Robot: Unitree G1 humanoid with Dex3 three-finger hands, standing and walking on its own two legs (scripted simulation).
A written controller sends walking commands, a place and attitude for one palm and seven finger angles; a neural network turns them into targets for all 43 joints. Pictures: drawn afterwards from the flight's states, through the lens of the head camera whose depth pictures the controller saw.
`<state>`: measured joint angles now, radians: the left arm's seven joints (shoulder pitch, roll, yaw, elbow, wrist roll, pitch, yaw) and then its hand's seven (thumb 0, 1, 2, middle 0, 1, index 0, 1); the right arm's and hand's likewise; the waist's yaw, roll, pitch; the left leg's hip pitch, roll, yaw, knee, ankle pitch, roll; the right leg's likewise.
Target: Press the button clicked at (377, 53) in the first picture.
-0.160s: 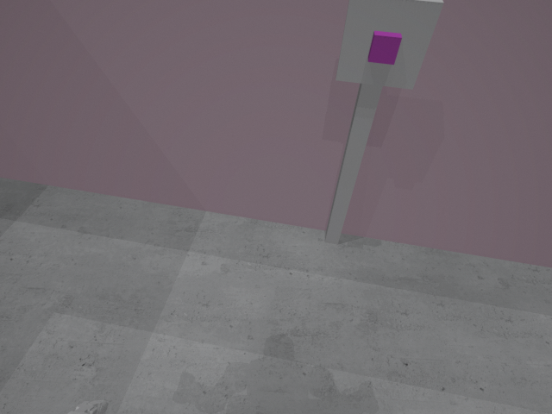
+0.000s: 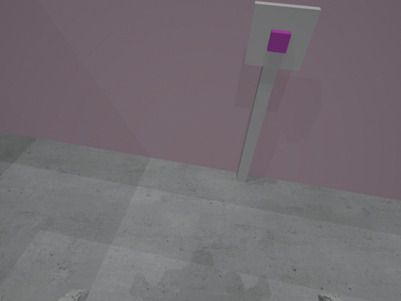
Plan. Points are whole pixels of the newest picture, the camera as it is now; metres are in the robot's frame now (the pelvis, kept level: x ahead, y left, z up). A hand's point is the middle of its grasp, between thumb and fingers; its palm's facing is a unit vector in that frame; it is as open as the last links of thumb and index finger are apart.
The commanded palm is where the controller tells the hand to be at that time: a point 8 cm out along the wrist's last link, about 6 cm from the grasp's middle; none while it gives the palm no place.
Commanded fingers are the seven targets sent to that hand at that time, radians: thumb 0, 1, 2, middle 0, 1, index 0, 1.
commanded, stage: stand and wait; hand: left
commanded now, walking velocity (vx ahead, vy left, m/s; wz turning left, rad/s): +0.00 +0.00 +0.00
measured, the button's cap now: (278, 41) +0.93 -0.22 +0.13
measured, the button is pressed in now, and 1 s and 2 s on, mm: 0 0 0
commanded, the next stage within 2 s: look at it before walking up in 0.68 s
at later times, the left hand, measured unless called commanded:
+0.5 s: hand out of the picture +0.05 +0.24 -0.15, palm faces -0.02 -0.94 -0.33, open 7.4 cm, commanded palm none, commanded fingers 0.00 0.90 0.90 -0.20 -0.30 -0.20 -0.30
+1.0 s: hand out of the picture +0.05 +0.22 -0.15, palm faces -0.03 -0.95 -0.32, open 7.4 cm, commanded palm none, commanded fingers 0.00 0.90 0.90 -0.20 -0.30 -0.20 -0.30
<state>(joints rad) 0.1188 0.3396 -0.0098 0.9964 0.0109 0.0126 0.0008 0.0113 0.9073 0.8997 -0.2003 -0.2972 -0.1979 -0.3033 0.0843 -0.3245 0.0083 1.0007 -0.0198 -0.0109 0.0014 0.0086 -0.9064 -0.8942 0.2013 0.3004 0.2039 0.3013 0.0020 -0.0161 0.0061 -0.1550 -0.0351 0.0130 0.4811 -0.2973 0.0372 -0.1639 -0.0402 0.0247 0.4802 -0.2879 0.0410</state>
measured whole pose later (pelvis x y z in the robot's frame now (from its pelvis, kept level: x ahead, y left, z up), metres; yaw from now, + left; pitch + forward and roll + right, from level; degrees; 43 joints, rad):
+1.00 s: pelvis -0.02 -0.02 +0.01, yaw +0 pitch -2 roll +0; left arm 0.14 0.34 -0.01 1.08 0.01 0.00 -0.01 0.01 0.91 0.90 -0.20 -0.30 -0.20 -0.30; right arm 0.12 -0.34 0.01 1.11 -0.01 -0.01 0.01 0.01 -0.91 -0.89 0.20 0.30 0.20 0.30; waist 0.00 -0.01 0.03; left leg -0.14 -0.01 0.00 0.38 -0.21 0.01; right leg -0.15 -0.02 0.01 0.39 -0.21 0.02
